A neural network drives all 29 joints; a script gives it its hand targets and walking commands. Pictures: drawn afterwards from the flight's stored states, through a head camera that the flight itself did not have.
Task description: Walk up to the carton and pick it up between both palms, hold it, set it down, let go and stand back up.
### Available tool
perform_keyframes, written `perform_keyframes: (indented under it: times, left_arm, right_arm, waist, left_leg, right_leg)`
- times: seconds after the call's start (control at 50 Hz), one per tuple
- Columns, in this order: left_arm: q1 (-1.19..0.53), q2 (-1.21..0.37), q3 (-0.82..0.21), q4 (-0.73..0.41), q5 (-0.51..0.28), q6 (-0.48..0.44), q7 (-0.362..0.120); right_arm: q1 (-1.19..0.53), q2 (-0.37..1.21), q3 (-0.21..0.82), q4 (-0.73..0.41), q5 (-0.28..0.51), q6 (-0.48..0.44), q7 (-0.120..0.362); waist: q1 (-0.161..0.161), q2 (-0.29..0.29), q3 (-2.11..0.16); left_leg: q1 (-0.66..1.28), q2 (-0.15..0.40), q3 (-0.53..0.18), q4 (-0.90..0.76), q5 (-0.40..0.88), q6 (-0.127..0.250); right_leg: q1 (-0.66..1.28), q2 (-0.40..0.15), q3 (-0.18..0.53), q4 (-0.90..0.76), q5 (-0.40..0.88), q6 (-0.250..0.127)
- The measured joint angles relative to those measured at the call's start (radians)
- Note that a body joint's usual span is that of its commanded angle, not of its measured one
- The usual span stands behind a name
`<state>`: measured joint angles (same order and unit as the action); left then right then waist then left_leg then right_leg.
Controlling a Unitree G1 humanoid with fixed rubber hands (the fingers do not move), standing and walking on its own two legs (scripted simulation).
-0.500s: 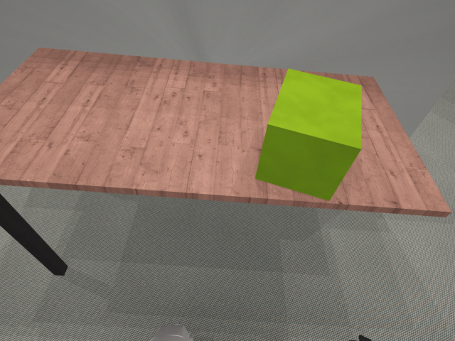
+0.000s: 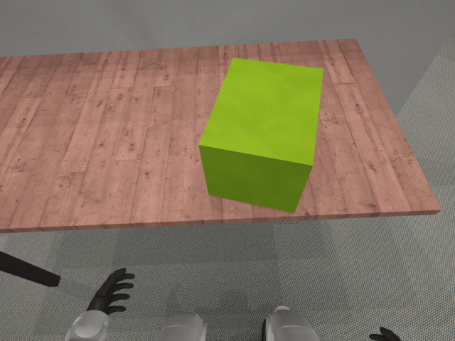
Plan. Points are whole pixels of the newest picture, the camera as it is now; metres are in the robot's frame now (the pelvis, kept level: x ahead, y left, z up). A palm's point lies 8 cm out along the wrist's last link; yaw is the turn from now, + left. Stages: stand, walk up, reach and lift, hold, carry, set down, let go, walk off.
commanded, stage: walk up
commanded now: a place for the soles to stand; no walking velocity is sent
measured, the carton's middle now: (263, 134) +0.47 -0.05 +0.03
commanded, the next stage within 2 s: none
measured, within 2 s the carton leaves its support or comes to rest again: neither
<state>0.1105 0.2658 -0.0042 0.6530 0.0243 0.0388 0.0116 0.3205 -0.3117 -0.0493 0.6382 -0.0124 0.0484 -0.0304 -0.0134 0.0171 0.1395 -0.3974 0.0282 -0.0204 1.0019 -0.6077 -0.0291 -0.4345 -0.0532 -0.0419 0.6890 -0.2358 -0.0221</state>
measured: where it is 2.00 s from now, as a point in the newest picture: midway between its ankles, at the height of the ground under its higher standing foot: outside the picture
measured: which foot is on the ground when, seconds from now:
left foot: up 0.00-0.12, down 0.14-0.96, up 0.98-1.00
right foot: down 0.00-0.70, up 0.72-0.92, down 0.94-1.00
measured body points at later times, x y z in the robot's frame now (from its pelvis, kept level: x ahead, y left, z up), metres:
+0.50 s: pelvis -0.02 +0.00 +0.01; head +0.00 -0.01 +0.46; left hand +0.05 +0.27 -0.11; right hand +0.10 -0.26 -0.10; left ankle -0.01 +0.13 -0.72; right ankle +0.08 -0.11 -0.72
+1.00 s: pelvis +0.01 -0.06 +0.00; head +0.04 -0.06 +0.45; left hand +0.12 +0.21 -0.11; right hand +0.05 -0.34 -0.11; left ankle -0.01 +0.13 -0.71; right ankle +0.04 -0.17 -0.72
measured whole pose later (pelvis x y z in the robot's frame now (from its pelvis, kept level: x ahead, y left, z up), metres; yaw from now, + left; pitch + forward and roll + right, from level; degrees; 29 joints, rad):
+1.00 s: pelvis +0.01 -0.06 +0.00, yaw +2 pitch -2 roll -1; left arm 0.23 0.28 0.03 0.70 0.03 0.05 -0.05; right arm 0.42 -0.30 -0.06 0.68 -0.03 0.02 -0.03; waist -0.03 0.02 0.09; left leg -0.30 0.13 -0.05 0.75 -0.44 -0.03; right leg -0.31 0.00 -0.04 0.66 -0.30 0.00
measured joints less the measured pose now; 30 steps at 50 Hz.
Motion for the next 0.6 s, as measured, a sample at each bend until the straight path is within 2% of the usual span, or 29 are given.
perform_keyframes:
  times: [0.08, 0.14, 0.18, 0.22, 0.3, 0.46, 0.6]
  left_arm:
    - [-0.011, -0.006, -0.011, -0.016, 0.007, -0.003, 0.007]
    - [0.002, 0.004, -0.016, -0.009, -0.007, 0.002, 0.005]
    - [0.018, 0.014, -0.01, 0.004, -0.022, 0.008, -0.001]
    - [0.047, 0.017, -0.005, 0.021, -0.03, 0.014, -0.003]
    - [0.1, 0.024, 0.002, 0.053, -0.029, 0.007, -0.014]
    - [0.172, 0.029, 0.008, 0.076, -0.032, -0.007, -0.022]
    - [0.178, 0.031, 0.009, 0.077, -0.031, -0.005, -0.027]
  right_arm:
    - [-0.023, 0.01, 0.002, -0.001, 0.007, 0.003, 0.012]
    - [-0.024, 0.028, 0.005, -0.001, 0.011, -0.01, 0.026]
    - [-0.028, 0.047, 0.008, 0.007, 0.01, -0.014, 0.038]
    - [-0.027, 0.056, 0.013, 0.008, 0.015, -0.013, 0.045]
    - [-0.031, 0.06, 0.02, -0.003, 0.025, -0.01, 0.052]
    - [-0.025, 0.034, 0.027, -0.007, 0.017, -0.007, 0.055]
    - [0.014, 0.026, 0.021, 0.03, 0.015, -0.028, 0.053]
  waist:
    - [0.008, -0.014, -0.004]
    - [0.003, -0.034, -0.02]
    - [0.009, -0.065, -0.019]
    - [0.01, -0.063, -0.029]
    - [0.02, -0.06, -0.037]
    - [0.031, -0.032, -0.072]
    - [0.027, -0.021, -0.077]
  left_leg:
    - [0.031, -0.009, 0.028, -0.113, 0.067, -0.004]
    - [0.106, -0.008, 0.053, -0.311, 0.235, 0.015]
    - [0.115, -0.02, 0.063, -0.308, 0.239, 0.021]
    - [0.119, -0.004, 0.056, -0.301, 0.232, 0.022]
    - [0.13, 0.012, 0.053, -0.308, 0.237, 0.013]
    - [0.117, 0.0, 0.046, -0.355, 0.272, 0.012]
    - [0.12, -0.01, 0.043, -0.399, 0.302, 0.018]
  right_leg:
    - [0.006, -0.012, -0.019, -0.007, 0.004, 0.005]
    - [-0.005, -0.022, -0.029, 0.024, -0.009, 0.016]
    - [-0.002, -0.028, -0.013, 0.042, -0.037, 0.02]
    - [0.017, -0.003, -0.009, 0.026, -0.084, 0.014]
    - [0.049, 0.015, -0.013, -0.046, 0.053, 0.013]
    - [0.032, 0.004, -0.02, -0.066, 0.044, 0.007]
    - [0.039, -0.004, -0.022, -0.111, 0.071, 0.015]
